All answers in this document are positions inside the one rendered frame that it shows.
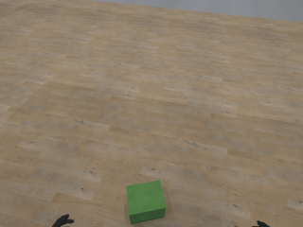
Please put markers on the robot left hand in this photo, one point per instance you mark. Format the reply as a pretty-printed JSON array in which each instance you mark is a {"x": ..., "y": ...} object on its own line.
[{"x": 63, "y": 220}]

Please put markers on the carton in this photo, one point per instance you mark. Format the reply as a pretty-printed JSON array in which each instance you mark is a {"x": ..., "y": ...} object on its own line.
[{"x": 145, "y": 201}]

